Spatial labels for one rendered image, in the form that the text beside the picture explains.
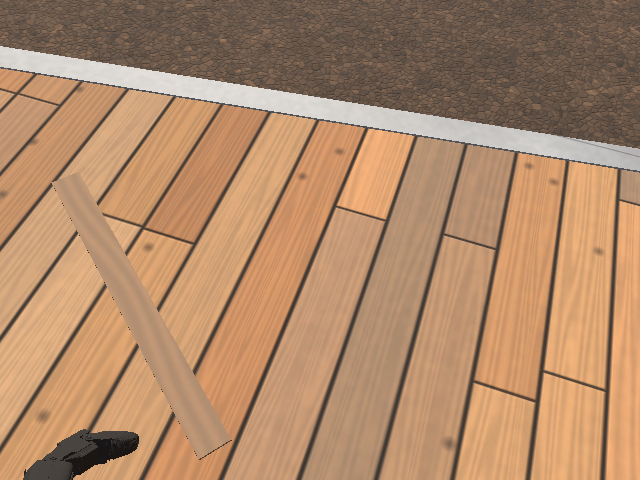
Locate robot left hand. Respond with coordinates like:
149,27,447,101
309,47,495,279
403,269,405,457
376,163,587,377
23,429,139,480

